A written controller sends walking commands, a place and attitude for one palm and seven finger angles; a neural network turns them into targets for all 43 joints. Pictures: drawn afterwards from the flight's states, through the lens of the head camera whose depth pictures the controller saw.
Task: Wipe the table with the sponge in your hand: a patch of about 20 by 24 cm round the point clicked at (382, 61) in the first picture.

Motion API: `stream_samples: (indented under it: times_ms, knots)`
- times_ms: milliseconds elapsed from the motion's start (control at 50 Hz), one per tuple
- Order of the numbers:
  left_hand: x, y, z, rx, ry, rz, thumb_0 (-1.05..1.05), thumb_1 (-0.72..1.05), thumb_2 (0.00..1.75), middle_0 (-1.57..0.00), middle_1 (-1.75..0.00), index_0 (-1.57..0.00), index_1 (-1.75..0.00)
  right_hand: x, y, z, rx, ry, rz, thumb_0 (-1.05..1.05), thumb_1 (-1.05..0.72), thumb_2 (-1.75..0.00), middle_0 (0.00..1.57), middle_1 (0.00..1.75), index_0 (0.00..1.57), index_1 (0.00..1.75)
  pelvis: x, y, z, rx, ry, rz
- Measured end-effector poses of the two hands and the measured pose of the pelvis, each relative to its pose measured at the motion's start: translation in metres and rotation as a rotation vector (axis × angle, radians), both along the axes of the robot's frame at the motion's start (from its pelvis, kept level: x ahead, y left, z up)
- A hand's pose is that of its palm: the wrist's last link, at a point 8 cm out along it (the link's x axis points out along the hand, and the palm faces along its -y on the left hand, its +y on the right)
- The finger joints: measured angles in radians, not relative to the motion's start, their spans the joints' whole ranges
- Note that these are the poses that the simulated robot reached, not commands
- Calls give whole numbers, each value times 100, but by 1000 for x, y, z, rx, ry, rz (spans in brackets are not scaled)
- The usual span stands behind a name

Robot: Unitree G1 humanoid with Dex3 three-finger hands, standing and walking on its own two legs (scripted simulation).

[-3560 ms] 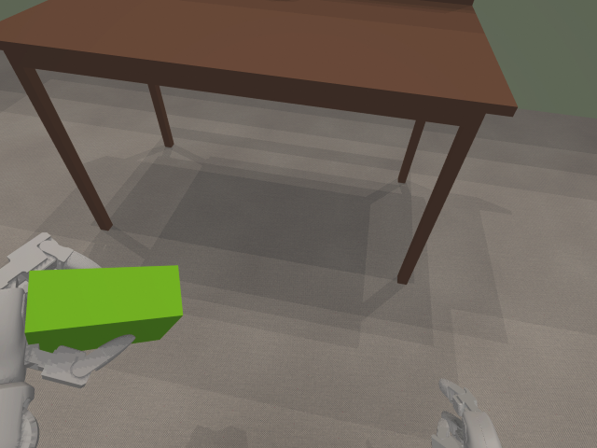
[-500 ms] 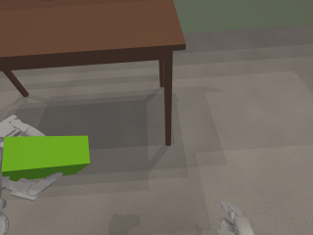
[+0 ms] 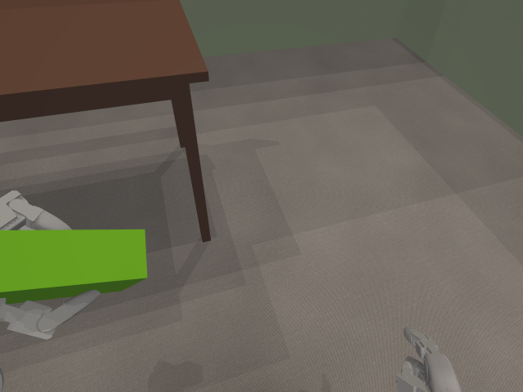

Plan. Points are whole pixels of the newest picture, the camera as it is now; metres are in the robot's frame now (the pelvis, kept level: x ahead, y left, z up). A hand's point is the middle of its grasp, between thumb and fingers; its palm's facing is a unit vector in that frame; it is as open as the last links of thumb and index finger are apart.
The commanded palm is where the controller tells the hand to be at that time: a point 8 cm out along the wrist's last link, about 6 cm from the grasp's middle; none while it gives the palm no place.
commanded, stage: take the last steps up to it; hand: left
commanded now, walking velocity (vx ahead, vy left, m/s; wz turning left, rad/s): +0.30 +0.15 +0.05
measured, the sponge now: (93, 265) +0.23 +0.20 +0.15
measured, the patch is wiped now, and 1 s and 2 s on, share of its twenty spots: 0.00 0.00 0.00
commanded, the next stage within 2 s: come to a stop and stand still in 1.98 s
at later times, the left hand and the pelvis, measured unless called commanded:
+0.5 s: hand (44, 246) +0.24 +0.26 +0.16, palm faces +0.32 -0.80 -0.51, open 9.7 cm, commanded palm +0.19 +0.31 +0.18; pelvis +0.03 +0.03 +0.01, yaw +1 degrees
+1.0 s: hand (45, 163) +0.36 +0.31 +0.17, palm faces +0.37 -0.78 -0.50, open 9.7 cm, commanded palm +0.30 +0.36 +0.18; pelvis +0.14 +0.07 +0.00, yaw +0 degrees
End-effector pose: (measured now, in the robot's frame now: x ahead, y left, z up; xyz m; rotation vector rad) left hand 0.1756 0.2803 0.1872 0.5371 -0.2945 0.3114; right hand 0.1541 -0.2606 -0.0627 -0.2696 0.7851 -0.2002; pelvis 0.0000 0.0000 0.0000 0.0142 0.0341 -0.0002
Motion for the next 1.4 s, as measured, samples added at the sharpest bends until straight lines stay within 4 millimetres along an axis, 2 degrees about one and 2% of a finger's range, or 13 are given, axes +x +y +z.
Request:
stream_samples:
  times_ms: [140,260,460,580,680,740,820,900,960,1080,1180,1280,1400]
  knots:
    - [-10,-6,-12,-28,21,35,0,-45,98,-80,-132,-79,-133,-10,29,-14,80,-61,18,1,-91,-90,20,30,20,30,4,0,-4,-11,-38,-17]
    - [3,-13,-3,-13,-40,38,0,-45,98,-80,-133,-79,-133,-12,40,-41,136,25,56,1,-91,-90,21,30,21,30,7,-5,-7,-18,-48,23]
    - [24,7,-4,28,106,3,0,-45,98,-80,-133,-79,-133,-6,35,-24,78,105,16,1,-91,-90,21,30,21,30,22,18,13,34,-9,12]
    - [41,42,-1,30,24,0,0,-45,98,-80,-133,-79,-133,26,51,-20,-4,47,7,1,-91,-90,21,30,20,30,47,53,-1,2,-22,11]
    - [68,70,-2,23,-31,25,0,-45,98,-79,-133,-79,-133,58,87,-17,56,-26,-11,1,-91,-90,20,30,20,30,65,67,-3,10,-36,-14]
    - [85,74,-2,-4,-20,33,0,-45,98,-79,-133,-79,-133,74,110,-16,112,-52,9,1,-91,-90,20,30,20,30,78,72,1,-3,-28,-16]
    - [103,63,3,1,-7,0,0,-45,98,-79,-133,-79,-133,92,129,-24,168,-54,39,1,-91,-90,21,30,20,30,97,75,1,-5,-25,-20]
    - [120,52,6,68,-3,-23,0,-45,99,-79,-133,-79,-133,111,133,-44,197,-29,58,1,-91,-90,21,30,21,30,118,72,-9,-12,-31,1]
    - [133,57,5,71,1,-9,0,-45,99,-79,-133,-79,-133,123,127,-53,186,36,63,1,-91,-90,21,30,21,30,130,73,-10,-9,-37,13]
    - [159,78,-2,41,78,42,0,-45,99,-79,-133,-79,-133,145,110,-37,121,83,34,1,-91,-90,21,30,21,30,157,83,5,23,-17,5]
    - [184,89,-2,25,67,3,0,-45,99,-79,-133,-79,-133,169,107,-21,35,80,31,1,-91,-90,21,30,20,30,181,102,8,36,-21,9]
    - [215,115,5,54,-56,-57,0,-45,99,-79,-133,-79,-133,204,125,-17,-23,-4,-20,1,-91,-90,20,30,20,30,212,135,-9,18,-40,-17]
    - [256,146,9,54,-96,-30,0,-45,99,-79,-133,-79,-133,234,177,-15,94,-64,-25,1,-91,-90,20,30,20,30,235,148,-6,1,-37,-24]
